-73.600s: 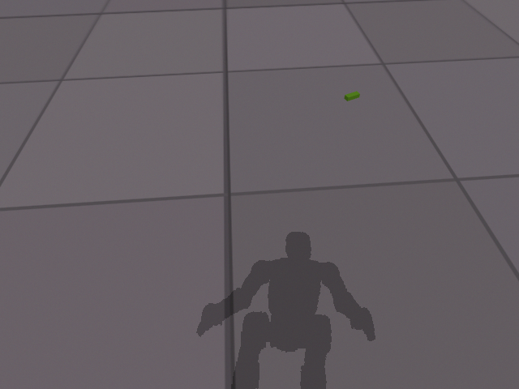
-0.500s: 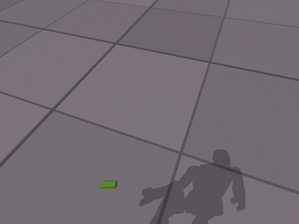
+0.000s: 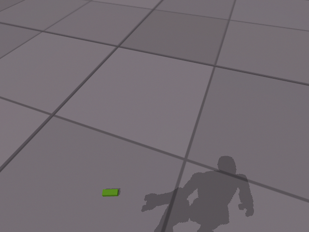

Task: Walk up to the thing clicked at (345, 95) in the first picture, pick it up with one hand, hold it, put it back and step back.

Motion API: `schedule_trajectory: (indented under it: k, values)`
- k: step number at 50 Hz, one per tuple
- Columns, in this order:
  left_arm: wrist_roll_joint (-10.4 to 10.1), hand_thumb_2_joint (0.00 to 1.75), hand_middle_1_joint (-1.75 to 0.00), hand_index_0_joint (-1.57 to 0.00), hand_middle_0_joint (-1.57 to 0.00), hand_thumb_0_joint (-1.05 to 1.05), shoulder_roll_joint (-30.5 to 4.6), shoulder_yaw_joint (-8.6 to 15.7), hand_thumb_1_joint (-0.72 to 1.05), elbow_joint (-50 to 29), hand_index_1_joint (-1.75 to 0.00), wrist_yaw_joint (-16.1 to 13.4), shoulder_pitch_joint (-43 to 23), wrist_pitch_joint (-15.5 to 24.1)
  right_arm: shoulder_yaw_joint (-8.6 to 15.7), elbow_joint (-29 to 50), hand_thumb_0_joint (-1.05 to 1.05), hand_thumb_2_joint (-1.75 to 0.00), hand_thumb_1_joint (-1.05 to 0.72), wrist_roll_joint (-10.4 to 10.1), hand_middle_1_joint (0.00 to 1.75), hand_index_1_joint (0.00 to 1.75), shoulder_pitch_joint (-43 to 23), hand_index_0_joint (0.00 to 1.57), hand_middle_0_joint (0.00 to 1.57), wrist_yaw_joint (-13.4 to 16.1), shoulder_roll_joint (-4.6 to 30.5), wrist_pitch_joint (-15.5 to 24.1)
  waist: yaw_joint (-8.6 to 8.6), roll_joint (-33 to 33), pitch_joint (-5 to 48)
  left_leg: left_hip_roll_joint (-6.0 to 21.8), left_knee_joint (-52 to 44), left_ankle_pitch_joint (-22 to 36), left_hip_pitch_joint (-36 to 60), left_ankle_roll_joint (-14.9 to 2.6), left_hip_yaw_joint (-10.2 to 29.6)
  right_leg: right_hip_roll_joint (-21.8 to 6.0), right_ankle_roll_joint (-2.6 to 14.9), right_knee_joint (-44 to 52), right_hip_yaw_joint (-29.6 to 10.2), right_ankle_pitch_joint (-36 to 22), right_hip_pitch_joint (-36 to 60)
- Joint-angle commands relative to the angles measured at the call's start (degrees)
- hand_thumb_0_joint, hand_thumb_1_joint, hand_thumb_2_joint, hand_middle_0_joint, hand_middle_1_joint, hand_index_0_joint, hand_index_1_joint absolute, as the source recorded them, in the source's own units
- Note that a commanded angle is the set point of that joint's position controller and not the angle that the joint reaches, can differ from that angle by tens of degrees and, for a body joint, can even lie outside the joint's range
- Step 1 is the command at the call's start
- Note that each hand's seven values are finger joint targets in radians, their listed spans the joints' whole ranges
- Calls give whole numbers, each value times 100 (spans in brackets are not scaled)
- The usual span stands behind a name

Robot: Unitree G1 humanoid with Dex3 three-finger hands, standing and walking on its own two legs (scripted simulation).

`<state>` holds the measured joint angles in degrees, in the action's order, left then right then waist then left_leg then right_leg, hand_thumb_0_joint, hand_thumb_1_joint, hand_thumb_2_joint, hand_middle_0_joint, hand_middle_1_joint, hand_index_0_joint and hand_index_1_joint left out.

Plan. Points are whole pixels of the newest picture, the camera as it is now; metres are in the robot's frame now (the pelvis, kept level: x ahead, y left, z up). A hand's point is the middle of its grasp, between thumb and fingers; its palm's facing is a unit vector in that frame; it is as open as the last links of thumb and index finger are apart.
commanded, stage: stand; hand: left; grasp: from above
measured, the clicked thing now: (110, 192) +0.45 +0.33 -0.77
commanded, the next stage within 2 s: step back in 0.32 s
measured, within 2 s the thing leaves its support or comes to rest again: neither
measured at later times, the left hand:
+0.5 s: hand out of the picture +0.07 +0.26 -0.16, palm faces -0.01 -0.92 -0.38, open 7.4 cm
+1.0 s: hand out of the picture +0.01 +0.32 -0.18, palm faces -0.09 -0.93 -0.35, open 7.4 cm
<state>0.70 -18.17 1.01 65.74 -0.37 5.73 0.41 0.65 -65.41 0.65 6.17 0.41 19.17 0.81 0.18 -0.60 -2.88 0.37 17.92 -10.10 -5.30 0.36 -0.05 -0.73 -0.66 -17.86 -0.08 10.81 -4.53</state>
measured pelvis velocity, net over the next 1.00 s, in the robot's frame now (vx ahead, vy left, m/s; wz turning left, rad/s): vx -0.11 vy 0.06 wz -0.05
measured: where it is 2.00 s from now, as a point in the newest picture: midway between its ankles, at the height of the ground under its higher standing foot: outside the picture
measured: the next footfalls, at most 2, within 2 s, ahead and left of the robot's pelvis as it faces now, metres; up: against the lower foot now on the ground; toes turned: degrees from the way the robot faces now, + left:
left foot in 0.74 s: -0.04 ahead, +0.14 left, +0.00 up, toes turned -2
right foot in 1.22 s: -0.18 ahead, -0.09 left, +0.00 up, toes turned -3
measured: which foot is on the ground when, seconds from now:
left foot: down 0.00-0.54, up 0.56-0.72, down 0.74-1.00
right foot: down 0.00-0.74, up 0.76-1.00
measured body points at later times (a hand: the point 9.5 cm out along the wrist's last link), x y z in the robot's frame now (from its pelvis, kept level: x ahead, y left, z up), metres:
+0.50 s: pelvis -0.03 +0.00 -0.01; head +0.02 -0.01 +0.43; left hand +0.07 +0.31 -0.14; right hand +0.07 -0.31 -0.14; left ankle +0.00 +0.12 -0.75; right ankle -0.01 -0.13 -0.75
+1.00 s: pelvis -0.11 +0.06 -0.02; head -0.04 +0.08 +0.42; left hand +0.01 +0.36 -0.16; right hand -0.05 -0.26 -0.12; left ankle -0.08 +0.14 -0.75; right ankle -0.16 -0.09 -0.67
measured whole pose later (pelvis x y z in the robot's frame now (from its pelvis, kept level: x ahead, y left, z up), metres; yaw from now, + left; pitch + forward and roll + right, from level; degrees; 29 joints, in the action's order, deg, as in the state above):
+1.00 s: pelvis -0.11 +0.06 -0.02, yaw -3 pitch -1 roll -1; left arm 0.8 -22.9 3.8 49.4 -1.1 6.8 -3.7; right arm 3.0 -51.5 0.9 8.9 1.3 19.2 -1.0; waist -0.8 2.8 -11.7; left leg -0.6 32.8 -14.8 -16.7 -3.2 -1.5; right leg 6.7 -0.9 -65.5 -9.8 28.0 -24.6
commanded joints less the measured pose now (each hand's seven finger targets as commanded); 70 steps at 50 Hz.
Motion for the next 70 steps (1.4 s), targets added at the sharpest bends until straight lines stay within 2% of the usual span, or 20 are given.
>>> schedule_trajectory:
  k: [1, 14, 16, 22, 26, 28, 33, 35, 36, 37, 38, 42, 50, 55, 60, 61, 62, 63, 66, 70]
  values:
    - [1, 90, -30, -20, -20, 0, -1235, 219, 90, -342, -30, -73, -212, 137, 183, 336, 0, -90, -90, 22, 30, 30, -218, 20, 20, 56, 1143, 103, -10, 57, 403, 719, -239, 849, 108, -171, 535, -668, 163, 250, -474, -877, -41]
    - [-9, 90, -30, -20, -20, 0, -1246, 194, 90, -343, -30, -52, -146, 134, 157, 305, 0, -90, -90, 8, 30, 30, -132, 20, 20, 41, 1141, 115, -24, 58, 342, 691, -297, 726, 9, -157, 526, -673, 178, 233, -509, -909, -32]
    - [-103, 90, -30, -20, -20, 0, -1706, 402, 90, -498, -30, -87, -158, 85, 311, 426, 0, -90, -90, -20, 30, 30, -329, 20, 20, 18, 1516, 2, -15, 185, -192, 633, 266, 1643, -358, -276, 598, -603, 200, -278, -534, -1812, -519]
    - [-77, 90, -30, -20, -20, 0, -1525, 408, 90, -1008, -30, -127, -51, -11, 449, 815, 0, -90, -90, -95, 30, 30, -195, 20, 20, -19, 1482, -167, -94, 23, 826, 651, 1071, 1845, -238, -604, 500, -551, 511, -1051, -517, -1627, -517]
    - [-18, 90, -30, -20, -20, 0, -1921, 524, 90, -1268, -30, -128, -77, -61, 448, 1030, 0, -90, -90, -93, 30, 30, -135, 20, 20, -33, 1316, -291, 5, 724, 687, -128, 2467, 278, -761, -322, 125, -1466, 1238, -521, -1486, -1990, -888]
    - [118, 90, -30, -20, -20, 0, -2094, 583, 90, -1520, -30, -148, -288, -56, 493, 1134, 0, -90, -90, -43, 30, 30, 71, 20, 20, -63, 1262, -387, 8, 1265, 493, -467, 3950, -2261, -1182, -266, 361, -2147, 1811, -271, -2045, -2081, -1201]
    - [162, 90, -30, -20, -20, 0, -1846, 552, 90, -1886, -30, -191, -640, -109, 534, 1186, 0, -90, -90, -68, 30, 30, 674, 20, 20, -48, 1360, -286, -147, 1093, 645, -136, 2734, -1682, -1292, -217, 321, -1471, 1166, -1110, -1222, -1990, -756]
    - [49, 90, -30, -20, -20, 0, -1790, 499, 90, -1976, -30, -139, -584, -223, 564, 1142, 0, -90, -90, 92, 30, 30, 886, 20, 20, -27, 1284, -192, -295, 625, 576, -137, 755, -69, -745, -174, 43, -1034, 777, -1864, -864, -1533, -820]
    - [-18, 90, -30, -20, -20, 0, -1478, 444, 90, -2030, -30, -126, -364, -286, 640, 1245, 0, -90, -90, 225, 30, 30, 693, 20, 20, 3, 1533, -157, -116, -272, 385, 517, 237, 938, -558, -273, 1128, -393, 491, -2592, -600, -451, -1373]
    - [-39, 90, -30, -20, -20, 0, -1209, 394, 90, -2062, -30, -154, -165, -309, 752, 1389, 0, -90, -90, 308, 30, 30, 520, 20, 20, 3, 2075, -126, 28, -1377, 267, 1537, 152, 2398, 43, -584, 2534, 624, 255, -3400, -467, 2282, -2655]
    - [36, 90, -30, -20, -20, 0, -1471, 474, 90, -2055, -30, -238, -310, -325, 794, 1482, 0, -90, -90, 183, 30, 30, 559, 20, 20, -2, 2405, -120, -286, -1180, 412, 2060, 267, 2915, -547, -1192, 2798, 740, 164, -4130, -1113, 2875, -2331]
    - [-43, 90, -30, -20, -20, 0, -1486, 503, 90, -1862, -30, -217, 178, -312, 613, 1721, 0, -90, -90, 132, 30, 30, -161, 20, 20, 149, 1683, -68, 174, -734, 397, 1268, 778, 2847, -138, -1078, 1379, 704, 185, -5276, -1307, 1705, -2698]
    - [43, 90, -30, -20, -20, 0, -1403, 600, 90, -2226, -30, -127, 143, -266, 667, 1863, 0, -90, -90, 53, 30, 30, 606, 20, 20, 226, 1632, -63, -313, -610, 673, 1574, 1043, 3049, 907, -1407, 1515, 524, -83, -4298, -998, 1938, -2640]
    - [51, 90, -30, -20, -20, 0, -1387, 625, 90, -2190, -30, -80, 484, -260, 701, 2046, 0, -90, -90, 82, 30, 30, 430, 20, 20, 198, 1788, -83, -232, -688, 754, 1772, 970, 2306, 308, -1509, 1561, 271, -10, -3463, -626, 1943, -2002]
    - [84, 90, -30, -20, -20, 0, -1332, 691, 90, -1833, -30, 20, 1411, -224, 648, 2167, 0, -90, -90, 46, 30, 30, -145, 20, 20, 109, 1805, -192, 237, -751, 807, 1317, 1228, 493, -1130, -858, 987, 158, 308, -1108, -99, 475, -371]
    - [142, 90, -30, -20, -20, 0, -1479, 741, 90, -1848, -30, 8, 1457, -188, 588, 2157, 0, -90, -90, 14, 30, 30, -78, 20, 20, 91, 1658, -218, 257, -361, 758, 1011, 1511, -165, -1582, -600, 827, -73, 435, -712, -578, 469, -170]
    - [212, 90, -30, -20, -20, 0, -1952, 866, 90, -2001, -30, 13, 1210, -153, 524, 2210, 0, -90, -90, -29, 30, 30, 9, 20, 20, 76, 1361, -225, 150, 940, 427, 55, 2605, -1558, -2673, -176, 533, -1128, 865, -203, -2362, 693, -180]
    - [203, 90, -30, -20, -20, 0, -2489, 944, 90, -2253, -30, 10, 735, -164, 565, 2197, 0, -90, -90, -51, 30, 30, -254, 20, 20, 153, 1371, -255, 374, 1799, 104, -638, 4165, -2601, -2348, -16, 432, -2213, 1830, 325, -3389, 621, -1604]
    - [132, 90, -30, -20, -20, 0, -1694, 711, 90, -2550, -30, -78, -210, -94, 538, 1831, 0, -90, -90, -133, 30, 30, 443, 20, 20, 163, 1437, -243, -228, 732, -202, -755, 5182, -1755, -2249, 26, 1072, -1215, 1243, -376, -1633, -1253, -1627]
    - [173, 90, -30, -20, -20, 0, -1482, 692, 90, -2621, -30, -105, 180, -120, 444, 1843, 0, -90, -90, -84, 30, 30, 575, 20, 20, 181, 1436, -181, 100, 837, 183, -735, 4738, -1847, -2455, 138, 728, -1144, 1254, -704, -1249, -1588, -482]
